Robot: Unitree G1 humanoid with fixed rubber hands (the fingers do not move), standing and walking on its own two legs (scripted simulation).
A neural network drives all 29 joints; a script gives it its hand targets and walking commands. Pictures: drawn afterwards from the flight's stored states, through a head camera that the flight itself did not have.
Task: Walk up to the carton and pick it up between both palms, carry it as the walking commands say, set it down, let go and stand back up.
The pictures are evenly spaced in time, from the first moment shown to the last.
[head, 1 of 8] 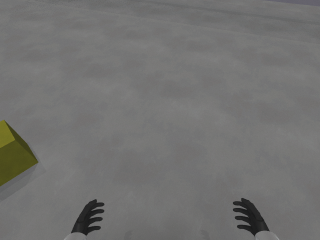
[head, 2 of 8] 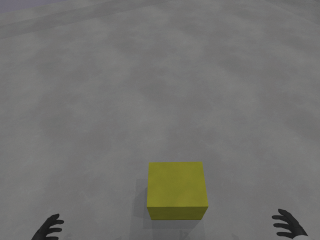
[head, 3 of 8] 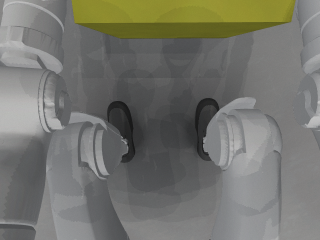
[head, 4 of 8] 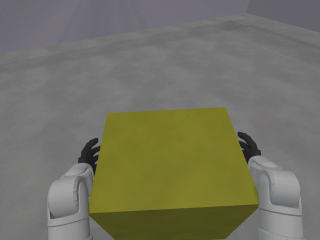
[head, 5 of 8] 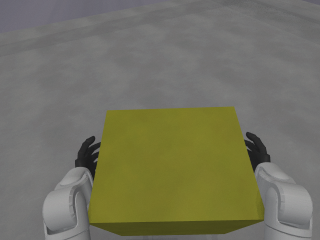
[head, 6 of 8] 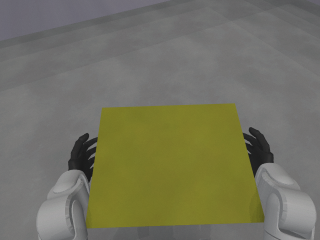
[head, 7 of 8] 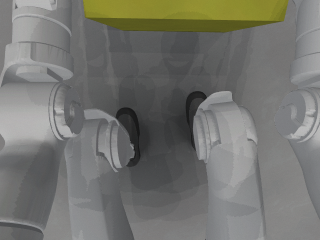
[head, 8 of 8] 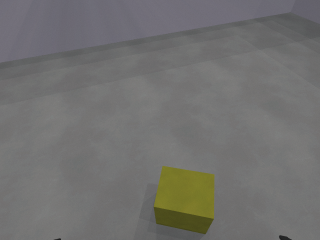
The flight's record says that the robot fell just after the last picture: no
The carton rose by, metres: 0.66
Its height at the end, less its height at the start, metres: +0.00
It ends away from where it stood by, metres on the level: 1.60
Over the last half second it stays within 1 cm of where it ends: yes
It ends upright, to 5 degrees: yes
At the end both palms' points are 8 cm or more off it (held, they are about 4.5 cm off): yes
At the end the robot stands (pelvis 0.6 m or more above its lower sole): yes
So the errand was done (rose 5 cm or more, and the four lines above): yes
